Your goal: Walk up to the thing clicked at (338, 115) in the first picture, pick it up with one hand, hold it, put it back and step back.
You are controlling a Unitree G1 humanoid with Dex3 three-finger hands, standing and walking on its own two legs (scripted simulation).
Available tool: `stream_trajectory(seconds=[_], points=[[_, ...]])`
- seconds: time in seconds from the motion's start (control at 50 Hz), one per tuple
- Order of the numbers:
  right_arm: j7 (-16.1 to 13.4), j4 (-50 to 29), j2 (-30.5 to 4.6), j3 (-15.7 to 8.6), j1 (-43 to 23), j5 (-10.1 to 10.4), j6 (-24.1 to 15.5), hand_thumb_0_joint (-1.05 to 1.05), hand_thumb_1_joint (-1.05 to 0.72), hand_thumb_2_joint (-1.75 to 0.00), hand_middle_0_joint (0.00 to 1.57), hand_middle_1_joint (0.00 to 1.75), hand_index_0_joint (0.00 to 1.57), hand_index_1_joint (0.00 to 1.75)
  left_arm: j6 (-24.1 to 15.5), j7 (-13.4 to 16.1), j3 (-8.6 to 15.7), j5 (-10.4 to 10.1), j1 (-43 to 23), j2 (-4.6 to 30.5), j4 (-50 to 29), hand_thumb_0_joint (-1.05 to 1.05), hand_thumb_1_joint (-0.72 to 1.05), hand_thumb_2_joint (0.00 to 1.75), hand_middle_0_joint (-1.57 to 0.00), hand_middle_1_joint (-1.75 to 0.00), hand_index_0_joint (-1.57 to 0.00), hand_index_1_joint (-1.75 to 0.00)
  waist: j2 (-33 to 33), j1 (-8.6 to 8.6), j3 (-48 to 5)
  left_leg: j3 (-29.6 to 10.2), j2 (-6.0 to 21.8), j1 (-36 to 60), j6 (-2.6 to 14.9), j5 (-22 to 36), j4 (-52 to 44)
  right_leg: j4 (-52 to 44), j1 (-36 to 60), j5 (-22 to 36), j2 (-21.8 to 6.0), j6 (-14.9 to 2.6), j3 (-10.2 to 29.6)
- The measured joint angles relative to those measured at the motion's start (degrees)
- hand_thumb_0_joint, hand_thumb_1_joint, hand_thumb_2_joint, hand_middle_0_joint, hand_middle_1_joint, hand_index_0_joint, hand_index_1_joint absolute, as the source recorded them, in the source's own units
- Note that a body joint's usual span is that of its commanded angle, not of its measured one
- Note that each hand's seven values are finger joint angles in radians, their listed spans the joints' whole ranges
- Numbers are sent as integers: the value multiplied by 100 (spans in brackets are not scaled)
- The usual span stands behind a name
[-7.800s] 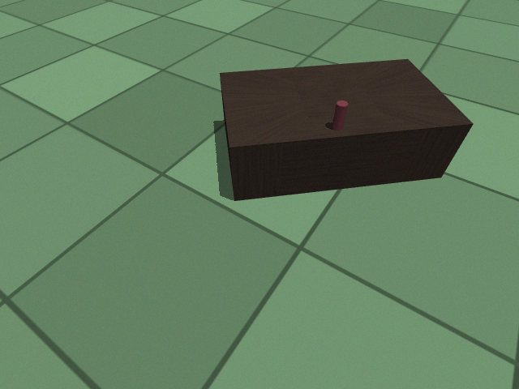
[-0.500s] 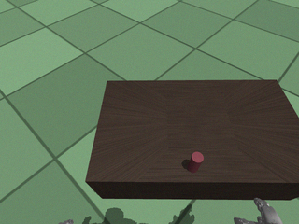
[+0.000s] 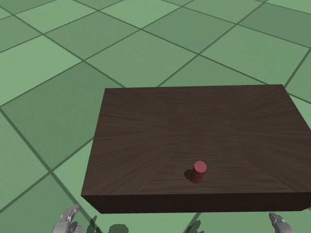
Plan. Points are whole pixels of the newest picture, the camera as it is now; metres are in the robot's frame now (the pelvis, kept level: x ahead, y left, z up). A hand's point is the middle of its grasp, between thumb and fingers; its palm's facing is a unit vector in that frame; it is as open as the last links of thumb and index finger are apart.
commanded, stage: go down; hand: right
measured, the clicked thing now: (197, 172) +0.42 -0.15 -0.32
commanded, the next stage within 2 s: none
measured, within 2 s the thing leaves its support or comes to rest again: neither
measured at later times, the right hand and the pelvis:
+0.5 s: hand out of the picture +0.15 -0.26 -0.11, palm faces +0.05 +0.94 -0.33, open 17.4 cm; pelvis +0.00 +0.00 -0.02, yaw -1 degrees
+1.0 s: hand (277, 190) +0.26 -0.31 -0.07, palm faces +0.10 +0.98 -0.19, open 17.4 cm; pelvis -0.02 +0.00 -0.03, yaw +0 degrees
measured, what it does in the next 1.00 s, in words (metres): stands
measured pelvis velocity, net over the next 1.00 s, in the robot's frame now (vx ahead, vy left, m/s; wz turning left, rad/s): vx -0.02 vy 0.00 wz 0.00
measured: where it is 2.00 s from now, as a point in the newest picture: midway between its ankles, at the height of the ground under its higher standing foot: outside the picture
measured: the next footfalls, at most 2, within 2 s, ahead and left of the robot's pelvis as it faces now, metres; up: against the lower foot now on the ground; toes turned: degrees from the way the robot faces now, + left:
none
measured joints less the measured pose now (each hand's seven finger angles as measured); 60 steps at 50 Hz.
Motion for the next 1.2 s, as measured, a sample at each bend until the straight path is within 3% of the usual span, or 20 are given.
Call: stream_trajectory(seconds=[0.38,0.56,0.68,0.84,1.02,1.2], points=[[19,-1603,-116,14,736,178,846,0,53,-5,5,6,5,6,-216,146,-93,-29,153,-66,-348,1,90,90,-20,-29,-19,-30,-116,46,-339,123,9,-694,-5,-451,837,930,-774,-475,-29,6,159],[137,-1674,-274,-262,475,293,891,0,50,-5,6,6,5,6,-399,316,-147,-13,155,-44,-355,1,89,90,-20,-29,-19,-30,-86,45,-344,180,19,-887,23,-517,1073,1173,-992,-527,-28,26,231],[452,-1005,-590,-660,-477,436,538,0,49,-5,6,6,6,6,-532,442,-225,2,74,-22,-144,1,89,90,-21,-29,-20,-30,-10,88,-240,201,22,-945,52,-480,1120,1212,-1056,-477,-26,50,257],[1177,337,-1024,-1109,-1558,517,4,0,49,-5,6,6,5,6,-483,382,-190,13,195,85,3,1,89,89,-21,-29,-20,-30,-4,224,-176,137,-5,-1011,57,-349,1004,1109,-1098,-376,-45,40,188],[1778,1510,-1303,-1510,-2286,492,-1027,0,53,-6,5,6,5,6,-351,205,-65,78,498,202,117,1,89,90,-21,-29,-20,-30,44,231,-100,42,16,-1320,46,-290,1098,1179,-1361,-333,-22,12,99],[2111,2659,-1659,-1811,-3146,460,-1959,-1,58,-6,4,6,4,6,-199,86,-104,110,533,242,117,1,91,90,-20,-29,-20,-30,117,283,-57,21,12,-1724,64,-246,1273,1372,-1762,-309,-29,12,88]])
